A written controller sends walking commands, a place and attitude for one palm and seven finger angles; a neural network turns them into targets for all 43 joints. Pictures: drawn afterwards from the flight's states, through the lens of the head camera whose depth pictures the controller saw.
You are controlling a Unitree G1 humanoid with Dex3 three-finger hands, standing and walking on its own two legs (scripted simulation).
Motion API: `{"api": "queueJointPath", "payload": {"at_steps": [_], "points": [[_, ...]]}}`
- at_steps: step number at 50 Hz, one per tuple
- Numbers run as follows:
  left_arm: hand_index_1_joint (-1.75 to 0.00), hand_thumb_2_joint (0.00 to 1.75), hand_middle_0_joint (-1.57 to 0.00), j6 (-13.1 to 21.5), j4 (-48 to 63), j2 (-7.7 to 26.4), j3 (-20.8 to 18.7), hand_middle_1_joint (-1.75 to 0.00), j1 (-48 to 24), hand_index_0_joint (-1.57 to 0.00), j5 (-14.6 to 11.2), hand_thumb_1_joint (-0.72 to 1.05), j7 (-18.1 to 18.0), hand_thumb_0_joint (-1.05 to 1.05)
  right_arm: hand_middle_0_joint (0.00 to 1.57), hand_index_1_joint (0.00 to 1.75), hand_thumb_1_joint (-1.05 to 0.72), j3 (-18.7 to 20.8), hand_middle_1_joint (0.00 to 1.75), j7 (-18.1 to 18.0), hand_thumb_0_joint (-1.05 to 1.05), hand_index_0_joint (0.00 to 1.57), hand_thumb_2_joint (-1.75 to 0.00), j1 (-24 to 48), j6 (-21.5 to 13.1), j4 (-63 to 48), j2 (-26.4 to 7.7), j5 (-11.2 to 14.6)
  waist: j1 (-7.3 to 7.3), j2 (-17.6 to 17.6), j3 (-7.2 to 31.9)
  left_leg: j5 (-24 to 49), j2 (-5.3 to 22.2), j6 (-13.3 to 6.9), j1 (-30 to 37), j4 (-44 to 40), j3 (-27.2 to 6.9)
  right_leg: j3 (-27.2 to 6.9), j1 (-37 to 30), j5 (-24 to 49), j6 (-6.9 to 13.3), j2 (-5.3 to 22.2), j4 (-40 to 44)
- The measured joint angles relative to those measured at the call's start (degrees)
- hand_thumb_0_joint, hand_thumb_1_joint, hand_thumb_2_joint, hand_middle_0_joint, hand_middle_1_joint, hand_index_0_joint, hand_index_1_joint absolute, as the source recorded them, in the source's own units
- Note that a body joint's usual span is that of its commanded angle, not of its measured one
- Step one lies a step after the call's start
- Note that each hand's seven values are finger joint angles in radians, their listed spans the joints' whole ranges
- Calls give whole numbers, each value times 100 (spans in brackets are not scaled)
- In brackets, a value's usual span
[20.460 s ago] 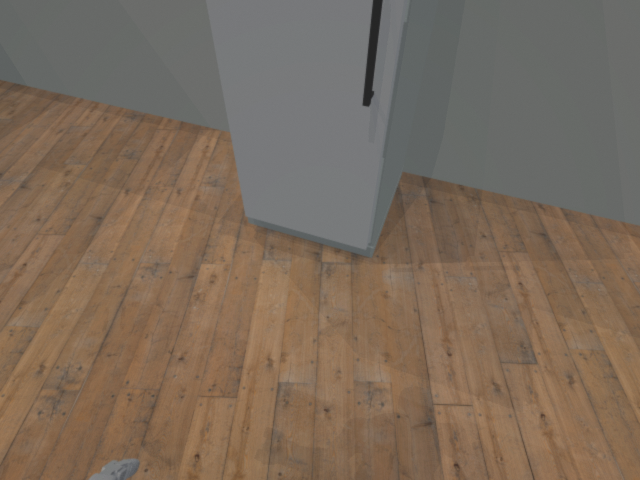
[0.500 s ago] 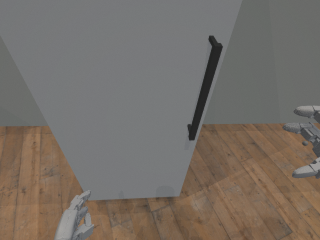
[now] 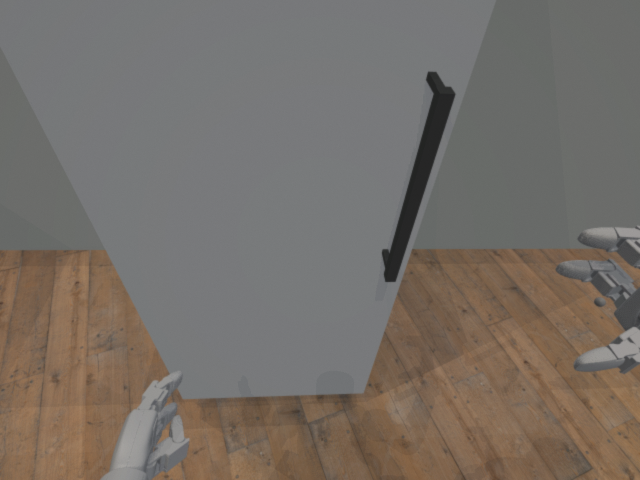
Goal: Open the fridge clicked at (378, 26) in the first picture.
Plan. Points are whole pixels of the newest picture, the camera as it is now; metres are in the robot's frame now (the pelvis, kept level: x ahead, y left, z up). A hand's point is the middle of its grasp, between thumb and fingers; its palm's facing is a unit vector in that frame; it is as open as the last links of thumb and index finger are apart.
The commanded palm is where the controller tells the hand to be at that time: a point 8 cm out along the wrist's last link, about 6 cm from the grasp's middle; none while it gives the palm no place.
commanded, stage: move the hooked fingers beside the handle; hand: right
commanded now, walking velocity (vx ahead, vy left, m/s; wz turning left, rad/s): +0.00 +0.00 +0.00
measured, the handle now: (408, 195) +0.47 -0.11 +0.13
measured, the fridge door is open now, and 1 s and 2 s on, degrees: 0 0 0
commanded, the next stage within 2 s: none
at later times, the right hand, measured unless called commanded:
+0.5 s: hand (549, 260) +0.33 -0.25 +0.16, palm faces -0.01 +1.00 -0.05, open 14.0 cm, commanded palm +0.29 -0.29 +0.16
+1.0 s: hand (510, 249) +0.35 -0.21 +0.15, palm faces -0.01 +1.00 -0.02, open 14.0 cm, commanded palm +0.33 -0.26 +0.15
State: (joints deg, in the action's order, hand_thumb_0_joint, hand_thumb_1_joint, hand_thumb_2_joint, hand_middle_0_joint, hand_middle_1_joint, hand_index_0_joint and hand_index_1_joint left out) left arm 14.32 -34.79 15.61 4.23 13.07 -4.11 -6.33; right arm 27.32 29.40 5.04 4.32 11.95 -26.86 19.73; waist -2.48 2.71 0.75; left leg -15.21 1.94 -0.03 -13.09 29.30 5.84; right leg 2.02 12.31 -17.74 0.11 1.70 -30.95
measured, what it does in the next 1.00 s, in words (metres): stands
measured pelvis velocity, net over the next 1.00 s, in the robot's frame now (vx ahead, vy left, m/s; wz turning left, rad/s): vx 0.00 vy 0.00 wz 0.00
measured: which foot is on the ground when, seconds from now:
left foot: down 0.00-1.00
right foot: down 0.00-1.00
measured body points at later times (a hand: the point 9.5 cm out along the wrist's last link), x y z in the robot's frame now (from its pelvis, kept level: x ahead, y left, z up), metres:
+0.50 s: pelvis +0.01 +0.00 +0.00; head +0.01 +0.01 +0.45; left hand +0.17 +0.23 -0.08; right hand +0.32 -0.30 +0.16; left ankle +0.00 +0.12 -0.73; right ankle -0.01 -0.12 -0.73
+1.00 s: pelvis +0.00 +0.00 +0.00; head +0.00 +0.02 +0.45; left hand +0.17 +0.25 -0.08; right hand +0.35 -0.27 +0.15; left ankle +0.00 +0.12 -0.73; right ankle -0.01 -0.12 -0.73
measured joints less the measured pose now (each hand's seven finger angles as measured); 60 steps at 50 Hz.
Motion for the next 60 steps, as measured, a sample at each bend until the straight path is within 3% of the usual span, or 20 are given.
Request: {"api": "queueJointPath", "payload": {"at_steps": [8, 13, 20, 37, 43, 51, 60], "points": [[-30, 90, -20, 28, -47, -2, 1, -30, 51, -21, -15, 90, -31, 1, 30, 120, 50, -216, 120, -173, -1, 30, -30, 212, -55, -10, 170, -71, -53, 7, -21, -18, 32, 21, 39, 4, 27, -31, -13, -19, 19, -32, -22], [-30, 90, -20, 2, -76, -27, 18, -30, 26, -21, -8, 90, -47, 1, 30, 120, 50, -450, 120, -306, -1, 30, -30, 439, 32, 86, 251, -193, -5, -13, -43, -11, 57, 31, -7, 9, 18, -23, 16, 6, 31, -58, 8], [-30, 90, -20, -63, -71, -72, 11, -30, 55, -21, 3, 90, -34, 1, 30, 120, 50, -434, 120, -501, -1, 30, -30, 693, 15, 296, 257, -285, 113, -64, -29, -5, 38, 28, -66, -4, -45, 39, 30, 5, 26, -43, 56], [-30, 90, -20, -198, -116, -45, -96, -30, 57, -21, 1, 91, -12, 1, 30, 120, 50, -787, 120, -949, -1, 30, -30, 758, 143, 112, 629, -418, 111, -22, 23, -72, 57, 26, -100, 55, -70, 60, 9, -8, 17, -62, 102], [-30, 90, -20, -223, -153, -76, -82, -30, 30, -21, 3, 91, -32, 1, 30, 120, 50, -842, 120, -1009, -1, 30, -30, 1017, -18, 263, 630, -439, 114, -26, 53, -64, 35, 0, -61, 36, -50, 40, -26, 8, -9, -41, 123], [-30, 90, -20, -404, -135, -24, -75, -30, 25, -21, -34, 91, -41, 1, 30, 120, 50, -968, 120, -1017, -1, 30, -30, 1480, 185, 1046, 531, -518, 204, -34, 38, -43, 27, -28, -192, 90, -32, 19, 105, 48, -26, -29, 83], [-30, 90, -20, -474, -277, -5, -98, -30, 193, -21, -8, 91, -41, 1, 30, 120, 50, -971, 120, -1148, -1, 30, -30, 2043, -303, 1546, 548, -581, 303, -97, 10, -9, -5, -53, -261, 86, -45, 31, 167, 71, -44, 0, 78]]}}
